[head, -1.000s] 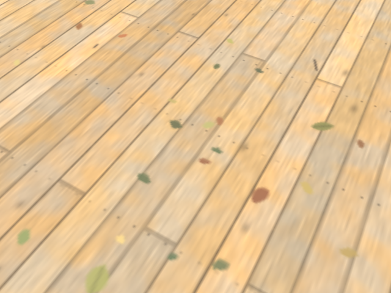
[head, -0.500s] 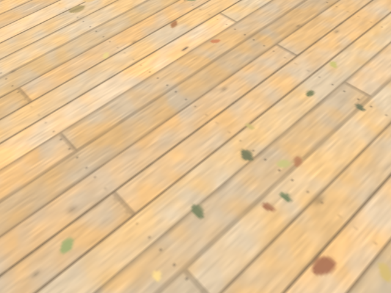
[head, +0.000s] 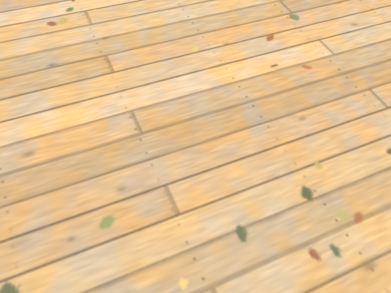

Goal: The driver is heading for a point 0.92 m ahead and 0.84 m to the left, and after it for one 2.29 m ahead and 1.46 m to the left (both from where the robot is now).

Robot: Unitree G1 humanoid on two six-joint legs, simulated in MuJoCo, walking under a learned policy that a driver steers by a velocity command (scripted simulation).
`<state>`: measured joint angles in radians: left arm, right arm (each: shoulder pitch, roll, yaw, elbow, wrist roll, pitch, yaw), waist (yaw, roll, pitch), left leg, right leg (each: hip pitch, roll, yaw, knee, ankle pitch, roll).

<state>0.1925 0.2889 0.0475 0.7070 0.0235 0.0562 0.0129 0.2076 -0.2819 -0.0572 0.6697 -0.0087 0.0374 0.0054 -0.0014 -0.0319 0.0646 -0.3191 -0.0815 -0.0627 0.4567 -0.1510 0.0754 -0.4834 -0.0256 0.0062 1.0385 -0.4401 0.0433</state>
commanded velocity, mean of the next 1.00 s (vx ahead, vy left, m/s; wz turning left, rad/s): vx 0.03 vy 0.00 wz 0.60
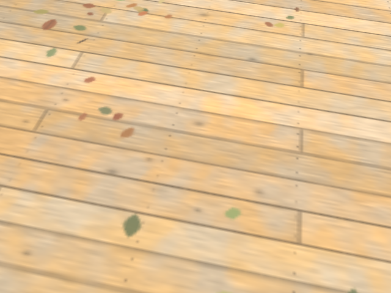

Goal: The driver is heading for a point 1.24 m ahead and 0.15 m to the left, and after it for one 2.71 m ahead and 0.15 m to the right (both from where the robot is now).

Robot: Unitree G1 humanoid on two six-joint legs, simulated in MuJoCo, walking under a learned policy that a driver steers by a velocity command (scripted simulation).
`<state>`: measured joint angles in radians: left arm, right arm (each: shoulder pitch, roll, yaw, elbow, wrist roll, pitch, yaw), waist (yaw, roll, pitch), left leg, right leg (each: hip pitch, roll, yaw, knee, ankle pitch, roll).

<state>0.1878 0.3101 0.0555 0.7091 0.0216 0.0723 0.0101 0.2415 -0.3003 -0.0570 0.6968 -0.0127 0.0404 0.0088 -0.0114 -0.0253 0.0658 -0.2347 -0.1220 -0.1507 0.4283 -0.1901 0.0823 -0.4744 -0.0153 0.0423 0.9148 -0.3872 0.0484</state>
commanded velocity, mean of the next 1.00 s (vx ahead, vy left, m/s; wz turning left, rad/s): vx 0.39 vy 0.00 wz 0.30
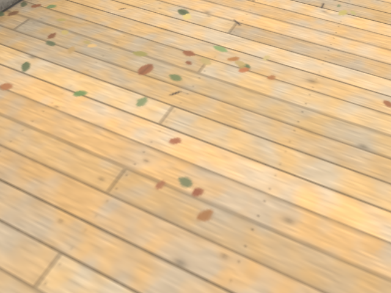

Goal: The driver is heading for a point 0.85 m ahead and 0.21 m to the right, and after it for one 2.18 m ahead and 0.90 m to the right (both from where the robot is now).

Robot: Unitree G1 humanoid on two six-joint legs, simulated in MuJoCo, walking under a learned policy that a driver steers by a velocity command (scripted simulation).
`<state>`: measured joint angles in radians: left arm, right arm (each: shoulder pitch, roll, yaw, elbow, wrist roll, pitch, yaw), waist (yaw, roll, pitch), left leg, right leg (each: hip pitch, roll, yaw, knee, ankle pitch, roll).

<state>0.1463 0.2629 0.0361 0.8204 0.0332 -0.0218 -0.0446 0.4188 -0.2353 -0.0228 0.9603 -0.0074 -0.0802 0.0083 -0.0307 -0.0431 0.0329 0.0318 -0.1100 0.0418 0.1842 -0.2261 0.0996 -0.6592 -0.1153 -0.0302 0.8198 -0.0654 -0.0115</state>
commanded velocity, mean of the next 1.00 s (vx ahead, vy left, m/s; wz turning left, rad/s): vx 0.50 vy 0.00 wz -0.06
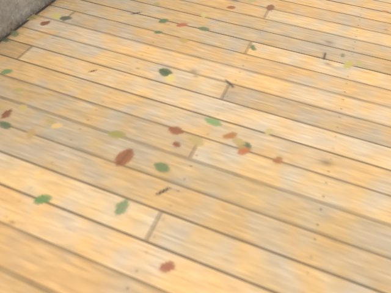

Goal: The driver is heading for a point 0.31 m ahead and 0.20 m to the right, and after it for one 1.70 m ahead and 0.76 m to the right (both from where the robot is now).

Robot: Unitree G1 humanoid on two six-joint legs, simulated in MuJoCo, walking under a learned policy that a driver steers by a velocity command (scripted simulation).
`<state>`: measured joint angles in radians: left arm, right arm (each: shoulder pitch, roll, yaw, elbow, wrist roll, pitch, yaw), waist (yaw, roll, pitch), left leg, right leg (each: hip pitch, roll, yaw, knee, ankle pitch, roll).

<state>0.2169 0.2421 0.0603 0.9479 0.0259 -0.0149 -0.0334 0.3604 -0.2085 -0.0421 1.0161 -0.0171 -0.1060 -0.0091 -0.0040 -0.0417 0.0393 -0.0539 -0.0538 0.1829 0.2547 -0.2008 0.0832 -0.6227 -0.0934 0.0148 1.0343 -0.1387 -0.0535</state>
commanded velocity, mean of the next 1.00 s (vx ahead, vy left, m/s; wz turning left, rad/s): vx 0.24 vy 0.00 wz -0.53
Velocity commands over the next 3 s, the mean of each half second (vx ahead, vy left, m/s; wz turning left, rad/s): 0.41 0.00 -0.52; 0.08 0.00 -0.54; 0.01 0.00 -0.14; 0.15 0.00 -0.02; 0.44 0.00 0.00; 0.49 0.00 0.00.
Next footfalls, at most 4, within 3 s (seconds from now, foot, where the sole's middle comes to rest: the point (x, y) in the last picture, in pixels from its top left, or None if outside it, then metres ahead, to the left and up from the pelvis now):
0.26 right None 0.28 -0.11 -0.78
0.84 left None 0.48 0.00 -0.78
1.24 right None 0.29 -0.14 -0.78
2.42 right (291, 241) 0.69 -0.35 -0.78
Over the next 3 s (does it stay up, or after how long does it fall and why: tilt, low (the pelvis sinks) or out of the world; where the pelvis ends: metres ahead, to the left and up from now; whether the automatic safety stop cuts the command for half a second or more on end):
stays up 0.87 -0.37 -0.03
